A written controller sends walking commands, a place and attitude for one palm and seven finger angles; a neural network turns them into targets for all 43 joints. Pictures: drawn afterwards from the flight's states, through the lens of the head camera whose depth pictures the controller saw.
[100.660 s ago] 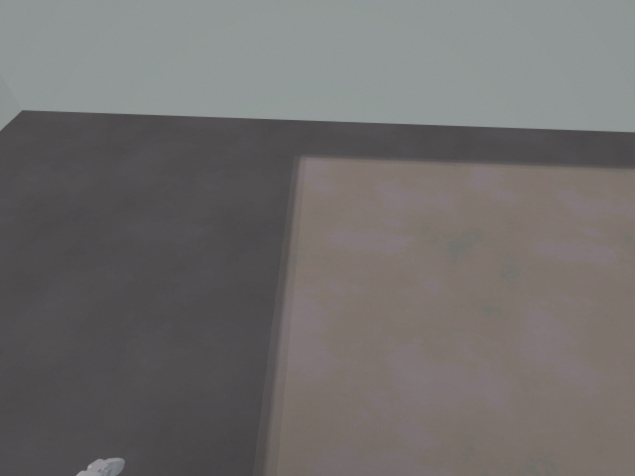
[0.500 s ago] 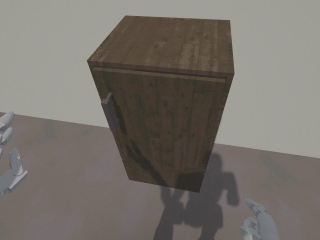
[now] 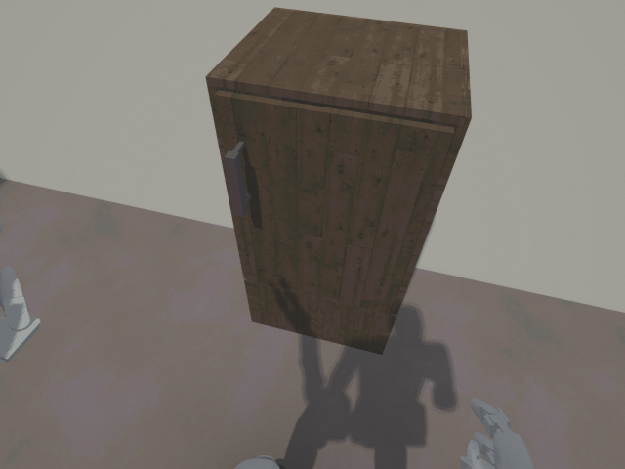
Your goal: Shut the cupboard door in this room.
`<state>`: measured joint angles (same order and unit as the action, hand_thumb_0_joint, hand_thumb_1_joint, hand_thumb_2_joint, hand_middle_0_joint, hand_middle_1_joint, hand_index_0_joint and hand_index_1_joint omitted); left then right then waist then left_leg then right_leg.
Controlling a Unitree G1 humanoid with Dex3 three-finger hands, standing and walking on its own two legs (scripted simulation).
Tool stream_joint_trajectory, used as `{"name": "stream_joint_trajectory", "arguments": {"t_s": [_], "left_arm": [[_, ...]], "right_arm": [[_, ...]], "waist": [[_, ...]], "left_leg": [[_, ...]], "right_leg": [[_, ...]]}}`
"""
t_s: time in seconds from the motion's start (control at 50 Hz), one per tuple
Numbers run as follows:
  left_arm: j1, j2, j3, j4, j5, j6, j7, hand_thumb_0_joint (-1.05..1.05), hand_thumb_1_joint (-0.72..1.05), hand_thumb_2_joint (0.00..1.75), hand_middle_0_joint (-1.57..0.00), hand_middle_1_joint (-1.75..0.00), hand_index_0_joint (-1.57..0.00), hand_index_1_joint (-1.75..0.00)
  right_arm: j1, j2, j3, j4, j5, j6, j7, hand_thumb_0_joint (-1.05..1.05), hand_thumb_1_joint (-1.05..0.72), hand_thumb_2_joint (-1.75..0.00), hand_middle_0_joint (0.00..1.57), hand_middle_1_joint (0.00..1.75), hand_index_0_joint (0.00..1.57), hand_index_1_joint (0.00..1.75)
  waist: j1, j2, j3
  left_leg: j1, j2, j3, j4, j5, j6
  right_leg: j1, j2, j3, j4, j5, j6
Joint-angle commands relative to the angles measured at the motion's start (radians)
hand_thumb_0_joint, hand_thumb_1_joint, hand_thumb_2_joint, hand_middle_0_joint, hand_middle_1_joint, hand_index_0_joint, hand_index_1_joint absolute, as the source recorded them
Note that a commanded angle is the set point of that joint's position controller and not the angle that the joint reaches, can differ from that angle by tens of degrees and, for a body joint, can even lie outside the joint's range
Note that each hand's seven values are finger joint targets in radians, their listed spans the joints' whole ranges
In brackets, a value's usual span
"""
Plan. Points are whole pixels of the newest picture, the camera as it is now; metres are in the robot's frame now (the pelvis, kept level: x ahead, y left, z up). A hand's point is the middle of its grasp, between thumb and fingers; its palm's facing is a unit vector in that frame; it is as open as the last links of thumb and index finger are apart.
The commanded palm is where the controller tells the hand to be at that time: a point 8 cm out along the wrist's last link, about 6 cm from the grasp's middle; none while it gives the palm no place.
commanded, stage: step back with the hand held close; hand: left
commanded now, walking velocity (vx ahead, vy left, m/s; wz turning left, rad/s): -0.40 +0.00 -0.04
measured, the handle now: (240, 179) +0.65 +0.21 -0.04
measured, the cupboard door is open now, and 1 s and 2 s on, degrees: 0 0 0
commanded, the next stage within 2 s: stop stepping back and stand still in 0.44 s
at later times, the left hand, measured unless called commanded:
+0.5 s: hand out of the picture +0.09 +0.30 +0.18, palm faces +0.49 -0.75 -0.44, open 7.4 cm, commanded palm +0.04 +0.33 +0.19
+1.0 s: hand out of the picture +0.03 +0.31 +0.18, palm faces +0.43 -0.81 -0.39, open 7.4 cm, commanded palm -0.02 +0.33 +0.19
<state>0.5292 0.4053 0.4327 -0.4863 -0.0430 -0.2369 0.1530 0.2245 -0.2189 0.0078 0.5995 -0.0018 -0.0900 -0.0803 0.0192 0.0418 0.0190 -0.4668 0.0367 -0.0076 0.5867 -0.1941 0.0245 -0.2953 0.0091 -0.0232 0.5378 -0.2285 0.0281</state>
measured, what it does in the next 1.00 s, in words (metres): walks backwards: right foot, then left foot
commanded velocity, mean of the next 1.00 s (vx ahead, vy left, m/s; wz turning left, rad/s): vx -0.12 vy -0.02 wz -0.04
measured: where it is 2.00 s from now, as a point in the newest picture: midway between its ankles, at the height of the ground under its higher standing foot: outside the picture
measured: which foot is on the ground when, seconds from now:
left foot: down 0.00-0.36, up 0.38-0.50, down 0.52-1.00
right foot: down 0.00-0.20, up 0.22-0.32, down 0.34-0.52, up 0.54-0.78, down 0.80-1.00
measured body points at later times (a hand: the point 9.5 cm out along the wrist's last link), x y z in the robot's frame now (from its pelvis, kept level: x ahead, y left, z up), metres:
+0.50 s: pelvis -0.09 +0.02 +0.00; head -0.09 +0.05 +0.45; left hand +0.05 +0.34 +0.20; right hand +0.08 -0.21 -0.09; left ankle -0.02 +0.12 -0.71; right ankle -0.05 -0.12 -0.73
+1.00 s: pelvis -0.18 +0.04 +0.00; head -0.21 +0.06 +0.45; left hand +0.00 +0.35 +0.20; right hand -0.07 -0.22 -0.09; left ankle -0.09 +0.13 -0.73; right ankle -0.26 -0.07 -0.73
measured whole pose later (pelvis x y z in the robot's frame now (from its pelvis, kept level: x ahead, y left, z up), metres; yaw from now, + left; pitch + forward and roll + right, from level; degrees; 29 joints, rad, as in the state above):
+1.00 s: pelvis -0.18 +0.04 +0.00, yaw -3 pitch -2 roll -2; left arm 0.52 0.43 0.42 -0.45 -0.06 -0.15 0.17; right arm 0.30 -0.23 0.00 0.68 0.01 -0.06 -0.07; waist -0.02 -0.01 -0.06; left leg -0.38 0.02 0.05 0.61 -0.19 0.04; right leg -0.09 0.04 -0.02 0.54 -0.42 -0.02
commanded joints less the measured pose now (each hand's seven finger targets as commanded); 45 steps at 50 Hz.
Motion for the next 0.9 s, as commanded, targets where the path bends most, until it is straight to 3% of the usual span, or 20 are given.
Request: {"name": "stream_joint_trajectory", "arguments": {"t_s": [0.0,0.1,0.22,0.28,0.32,0.34,0.36,0.4,0.46,0.5,0.52,0.54,0.56,0.6,0.7,0.74,0.78,0.8,0.82,0.88], "left_arm": [[-0.094,0.204,0.096,-0.186,-0.013,-0.069,0.035,0.00,0.90,0.90,-0.20,-0.30,-0.20,-0.30],[-0.113,0.227,0.106,-0.174,-0.014,-0.072,0.044,0.00,0.90,0.90,-0.20,-0.30,-0.20,-0.30],[-0.049,0.290,0.225,-0.273,-0.019,-0.104,0.017,0.00,0.90,0.90,-0.20,-0.30,-0.20,-0.30],[0.066,0.264,0.221,-0.248,-0.042,-0.101,0.013,0.00,0.90,0.90,-0.20,-0.30,-0.20,-0.30],[0.110,0.295,0.244,-0.204,-0.046,-0.099,0.022,0.00,0.90,0.90,-0.20,-0.30,-0.20,-0.30],[0.067,0.239,0.162,-0.190,-0.040,-0.080,0.024,0.00,0.90,0.90,-0.20,-0.30,-0.20,-0.30],[0.005,0.231,0.134,-0.200,-0.027,-0.054,0.035,0.00,0.90,0.90,-0.20,-0.30,-0.20,-0.30],[-0.081,0.227,0.121,-0.218,-0.003,-0.034,0.039,0.00,0.90,0.90,-0.20,-0.30,-0.20,-0.30],[-0.195,0.221,0.088,-0.206,0.005,-0.028,0.036,0.00,0.90,0.90,-0.20,-0.30,-0.20,-0.30],[-0.241,0.235,0.113,-0.266,0.007,-0.058,0.036,0.00,0.90,0.90,-0.20,-0.30,-0.20,-0.30],[-0.241,0.240,0.111,-0.267,0.001,-0.076,0.034,0.00,0.90,0.90,-0.20,-0.30,-0.20,-0.30],[-0.101,0.226,0.148,-0.205,-0.009,-0.070,0.022,0.00,0.90,0.90,-0.20,-0.30,-0.20,-0.30],[-0.107,0.197,0.130,-0.277,-0.016,-0.058,0.016,0.00,0.90,0.90,-0.20,-0.30,-0.20,-0.30],[-0.099,0.188,0.125,-0.346,-0.016,-0.050,0.015,0.00,0.90,0.90,-0.20,-0.30,-0.20,-0.30],[-0.005,0.184,0.117,-0.315,-0.036,-0.002,0.021,0.00,0.90,0.90,-0.20,-0.30,-0.20,-0.30],[0.036,0.204,0.125,-0.281,-0.035,0.017,0.017,0.00,0.90,0.90,-0.20,-0.30,-0.20,-0.30],[-0.034,0.272,0.173,-0.271,-0.045,0.016,0.021,0.00,0.90,0.90,-0.20,-0.30,-0.20,-0.30],[-0.053,0.293,0.189,-0.232,-0.051,0.009,0.029,0.00,0.90,0.90,-0.20,-0.30,-0.20,-0.30],[-0.058,0.241,0.151,-0.193,-0.057,0.034,0.029,0.00,0.90,0.90,-0.20,-0.30,-0.20,-0.30],[-0.070,0.196,0.092,-0.132,-0.037,0.052,0.040,0.00,0.90,0.90,-0.20,-0.30,-0.20,-0.30]], "right_arm": [[-0.074,-0.126,-0.056,-0.122,-0.001,-0.054,-0.009,0.00,-0.90,-0.90,0.20,0.30,0.20,0.30],[-0.077,-0.131,-0.051,-0.122,0.002,-0.042,-0.015,0.00,-0.90,-0.90,0.20,0.30,0.20,0.30],[-0.128,-0.133,-0.079,-0.154,-0.008,-0.061,-0.008,0.00,-0.90,-0.90,0.20,0.30,0.20,0.30],[-0.127,-0.119,-0.077,-0.146,-0.005,-0.075,0.014,0.00,-0.90,-0.90,0.20,0.30,0.20,0.30],[-0.102,-0.109,-0.081,-0.124,-0.016,-0.067,0.025,0.00,-0.90,-0.90,0.20,0.30,0.20,0.30],[-0.083,-0.091,-0.078,-0.105,0.002,-0.052,0.030,0.00,-0.90,-0.90,0.20,0.30,0.20,0.30],[-0.104,-0.100,-0.090,-0.097,0.003,-0.033,0.035,0.00,-0.90,-0.90,0.20,0.30,0.20,0.30],[-0.110,-0.071,-0.064,-0.094,-0.010,-0.015,0.023,0.00,-0.90,-0.90,0.20,0.30,0.20,0.30],[-0.099,-0.090,-0.039,-0.070,-0.005,-0.023,-0.017,0.00,-0.90,-0.90,0.20,0.30,0.20,0.30],[-0.116,-0.134,-0.060,-0.098,-0.003,-0.051,-0.027,0.00,-0.90,-0.90,0.20,0.30,0.20,0.30],[-0.104,-0.125,-0.077,-0.101,0.002,-0.068,-0.026,0.00,-0.90,-0.90,0.20,0.30,0.20,0.30],[-0.080,-0.124,-0.085,-0.098,-0.006,-0.087,-0.010,0.00,-0.90,-0.90,0.20,0.30,0.20,0.30],[-0.081,-0.129,-0.084,-0.112,-0.015,-0.091,0.003,0.00,-0.90,-0.90,0.20,0.30,0.20,0.30],[-0.098,-0.123,-0.078,-0.122,-0.005,-0.098,0.027,0.00,-0.90,-0.90,0.20,0.30,0.20,0.30],[-0.075,-0.105,-0.050,-0.141,-0.006,-0.083,0.036,0.00,-0.90,-0.90,0.20,0.30,0.20,0.30],[-0.060,-0.094,-0.043,-0.143,-0.007,-0.056,0.031,0.00,-0.90,-0.90,0.20,0.30,0.20,0.30],[-0.056,-0.096,-0.040,-0.123,-0.022,-0.027,0.028,0.00,-0.90,-0.90,0.20,0.30,0.20,0.30],[-0.051,-0.100,-0.033,-0.110,-0.024,-0.024,0.024,0.00,-0.90,-0.90,0.20,0.30,0.20,0.30],[-0.047,-0.096,-0.048,-0.101,0.000,-0.021,0.022,0.00,-0.90,-0.90,0.20,0.30,0.20,0.30],[-0.080,-0.109,-0.036,-0.101,0.016,-0.013,0.009,0.00,-0.90,-0.90,0.20,0.30,0.20,0.30]], "waist": [[-0.039,-0.056,-0.068],[-0.046,-0.018,-0.032],[-0.006,0.252,-0.183],[-0.010,0.188,-0.177],[-0.026,0.034,-0.146],[-0.030,-0.162,-0.152],[-0.015,-0.243,-0.107],[-0.028,-0.255,-0.025],[-0.055,-0.126,-0.016],[-0.022,0.221,-0.104],[-0.024,0.170,-0.152],[-0.024,0.253,-0.243],[-0.030,0.264,-0.210],[-0.023,0.164,-0.171],[-0.028,0.239,-0.140],[-0.034,0.129,-0.131],[-0.043,-0.044,-0.135],[-0.045,-0.064,-0.141],[-0.035,-0.197,-0.159],[-0.048,-0.135,-0.016]], "left_leg": [[0.152,-0.016,0.011,-0.016,-0.217,-0.021],[0.120,0.011,-0.061,-0.100,-0.306,-0.014],[-0.209,0.181,-0.216,-0.405,-0.494,0.064],[-0.127,0.144,-0.114,-0.281,-0.403,0.028],[0.061,0.058,-0.007,-0.026,-0.267,-0.033],[0.164,-0.030,0.064,0.230,-0.228,-0.081],[0.148,-0.042,0.025,0.448,-0.245,-0.084],[0.068,-0.008,-0.012,0.477,-0.255,-0.061],[0.191,-0.025,0.026,-0.114,-0.098,-0.040],[0.103,0.258,-0.193,-0.266,0.180,0.067],[0.116,0.298,-0.211,-0.279,0.180,0.085],[0.075,0.335,-0.270,-0.369,-0.185,0.101],[0.012,0.338,-0.315,-0.394,-0.333,0.117],[0.024,0.298,-0.226,-0.364,-0.388,0.107],[0.042,0.167,-0.087,-0.427,-0.511,-0.031],[0.095,0.067,0.011,-0.266,-0.374,-0.068],[0.211,0.030,0.053,0.069,-0.129,-0.066],[0.226,0.043,0.055,0.109,-0.042,-0.055],[0.178,-0.001,0.040,0.157,-0.091,-0.055],[0.131,0.026,0.024,0.048,-0.033,-0.025]], "right_leg": [[-0.180,-0.104,0.163,-0.261,-0.275,-0.070],[-0.218,-0.049,0.081,-0.224,-0.367,-0.044],[0.246,0.113,-0.002,0.229,-0.158,-0.018],[0.160,0.052,0.028,0.073,-0.222,-0.070],[-0.094,-0.106,0.261,-0.195,-0.280,-0.132],[-0.259,-0.248,0.406,-0.320,-0.411,-0.176],[-0.354,-0.345,0.484,-0.382,-0.444,-0.229],[-0.307,-0.285,0.363,-0.308,-0.122,-0.201],[-0.189,-0.129,0.184,-0.071,0.235,-0.075],[-0.071,0.038,0.067,0.189,-0.055,0.004],[-0.040,0.063,0.078,0.272,-0.218,0.002],[0.011,0.069,0.075,0.435,-0.289,0.000],[0.005,0.060,0.091,0.498,-0.260,-0.006],[-0.005,0.046,0.059,0.449,-0.228,-0.010],[0.188,0.110,-0.103,0.009,-0.274,-0.046],[0.184,0.040,-0.035,-0.206,-0.238,-0.094],[-0.015,-0.180,0.211,-0.325,-0.207,-0.198],[-0.043,-0.240,0.218,-0.320,-0.105,-0.217],[0.002,-0.215,0.261,-0.303,-0.173,-0.206],[0.013,-0.198,0.186,-0.228,-0.021,-0.159]]}}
